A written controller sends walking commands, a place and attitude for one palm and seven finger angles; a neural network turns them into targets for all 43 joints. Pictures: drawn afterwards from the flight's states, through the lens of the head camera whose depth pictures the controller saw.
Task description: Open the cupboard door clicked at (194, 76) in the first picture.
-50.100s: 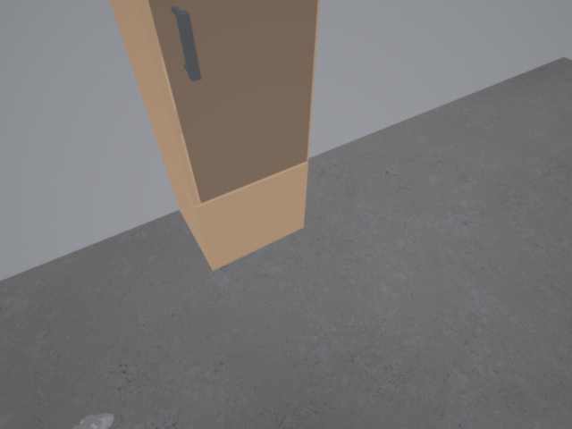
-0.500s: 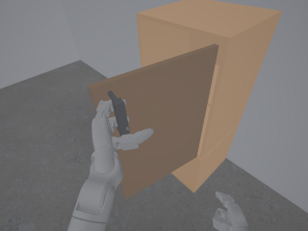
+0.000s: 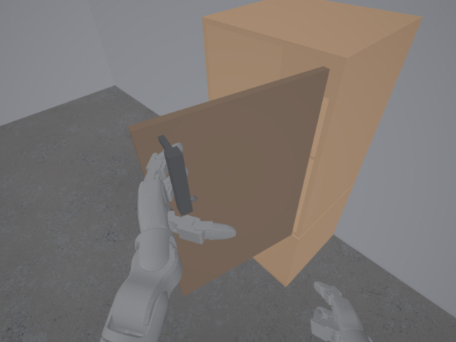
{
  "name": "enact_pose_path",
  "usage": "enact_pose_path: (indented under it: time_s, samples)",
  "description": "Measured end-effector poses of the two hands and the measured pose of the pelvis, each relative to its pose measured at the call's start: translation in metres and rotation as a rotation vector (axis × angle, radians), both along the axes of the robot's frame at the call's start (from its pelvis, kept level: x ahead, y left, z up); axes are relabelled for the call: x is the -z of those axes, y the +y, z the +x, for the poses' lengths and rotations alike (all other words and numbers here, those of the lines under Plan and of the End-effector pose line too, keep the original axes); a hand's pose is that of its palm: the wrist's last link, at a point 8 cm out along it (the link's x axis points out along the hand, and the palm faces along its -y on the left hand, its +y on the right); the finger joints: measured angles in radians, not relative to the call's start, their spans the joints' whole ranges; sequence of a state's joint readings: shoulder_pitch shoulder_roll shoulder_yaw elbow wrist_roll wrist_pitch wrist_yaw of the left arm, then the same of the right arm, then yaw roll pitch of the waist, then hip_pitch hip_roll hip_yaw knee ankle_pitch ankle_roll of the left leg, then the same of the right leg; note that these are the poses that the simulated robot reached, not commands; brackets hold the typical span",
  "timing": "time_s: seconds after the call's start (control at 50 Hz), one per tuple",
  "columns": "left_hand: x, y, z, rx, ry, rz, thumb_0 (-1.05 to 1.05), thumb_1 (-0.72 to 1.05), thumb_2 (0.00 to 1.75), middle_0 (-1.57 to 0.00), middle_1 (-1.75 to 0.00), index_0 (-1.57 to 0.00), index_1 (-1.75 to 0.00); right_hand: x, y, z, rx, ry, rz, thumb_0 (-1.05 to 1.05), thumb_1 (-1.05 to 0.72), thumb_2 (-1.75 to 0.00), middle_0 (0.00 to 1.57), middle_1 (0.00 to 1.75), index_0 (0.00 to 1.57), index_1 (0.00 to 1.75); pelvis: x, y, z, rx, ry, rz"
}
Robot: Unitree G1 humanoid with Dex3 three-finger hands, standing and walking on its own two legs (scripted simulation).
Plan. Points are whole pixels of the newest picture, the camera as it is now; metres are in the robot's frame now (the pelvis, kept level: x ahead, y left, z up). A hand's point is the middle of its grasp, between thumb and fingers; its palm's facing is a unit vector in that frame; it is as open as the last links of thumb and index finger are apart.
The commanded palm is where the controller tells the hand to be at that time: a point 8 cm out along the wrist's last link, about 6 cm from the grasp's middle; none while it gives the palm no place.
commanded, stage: slide the hand sideways off the handle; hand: left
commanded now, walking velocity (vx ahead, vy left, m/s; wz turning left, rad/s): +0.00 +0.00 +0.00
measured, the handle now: (174, 176) +0.34 +0.14 +0.15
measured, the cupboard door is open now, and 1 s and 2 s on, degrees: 77 78 78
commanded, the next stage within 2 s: draw the hand back to the body in 1.18 s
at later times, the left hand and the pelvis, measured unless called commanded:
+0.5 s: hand (167, 228) +0.24 +0.12 +0.15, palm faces -0.01 -1.00 -0.06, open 16.4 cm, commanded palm +0.20 +0.17 +0.15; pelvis +0.00 +0.00 -0.01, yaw +0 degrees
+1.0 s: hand (125, 250) +0.20 +0.17 +0.14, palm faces +0.04 -0.99 -0.10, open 16.3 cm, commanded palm +0.15 +0.23 +0.15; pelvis +0.00 -0.01 -0.01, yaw +1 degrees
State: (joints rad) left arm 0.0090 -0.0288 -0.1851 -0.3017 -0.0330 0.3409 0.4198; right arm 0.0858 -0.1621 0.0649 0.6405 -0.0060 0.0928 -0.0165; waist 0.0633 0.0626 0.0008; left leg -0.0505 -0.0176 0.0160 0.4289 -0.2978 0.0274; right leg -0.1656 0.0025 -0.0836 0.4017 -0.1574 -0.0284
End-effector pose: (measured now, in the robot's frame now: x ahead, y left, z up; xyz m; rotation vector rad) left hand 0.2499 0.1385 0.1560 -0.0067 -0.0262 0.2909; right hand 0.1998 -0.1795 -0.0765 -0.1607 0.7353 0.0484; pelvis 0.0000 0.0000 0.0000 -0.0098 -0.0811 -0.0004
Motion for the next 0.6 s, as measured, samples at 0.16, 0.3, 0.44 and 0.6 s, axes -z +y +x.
enact_pose_path:
  time_s: [0.16, 0.3, 0.44, 0.6]
  samples:
    - [0.001, 0.017, -0.007, 0.339, -0.011, 0.105, -0.01, -0.50, 0.30, -0.24, -0.41, -0.16, -0.39, -0.007, -0.008, -0.001, 0.018, -0.054, -0.013, 0.01, -0.90, -0.90, 0.20, 0.30, 0.20, 0.30, 0.002, 0.000, 0.001, -0.010, -0.012, 0.006]
    - [0.005, 0.018, -0.015, 0.354, -0.010, 0.035, -0.01, -0.50, 0.30, -0.18, -0.33, -0.13, -0.32, -0.009, -0.018, -0.005, 0.037, -0.101, -0.011, 0.01, -0.90, -0.90, 0.20, 0.30, 0.20, 0.30, 0.004, 0.001, 0.003, 0.000, -0.004, 0.007]
    - [0.008, 0.030, -0.030, 0.311, -0.003, 0.065, -0.01, -0.50, 0.30, -0.16, -0.31, -0.14, -0.31, -0.010, -0.024, -0.009, 0.046, -0.110, -0.012, 0.02, -0.90, -0.90, 0.20, 0.30, 0.20, 0.30, 0.005, -0.003, 0.004, 0.008, -0.002, 0.005]
    - [0.007, 0.045, -0.042, 0.297, -0.004, 0.081, -0.01, -0.50, 0.30, -0.17, -0.31, -0.15, -0.30, -0.007, -0.029, -0.012, 0.045, -0.130, -0.013, 0.02, -0.90, -0.90, 0.20, 0.30, 0.20, 0.30, 0.005, -0.007, 0.004, 0.001, 0.004, 0.001]
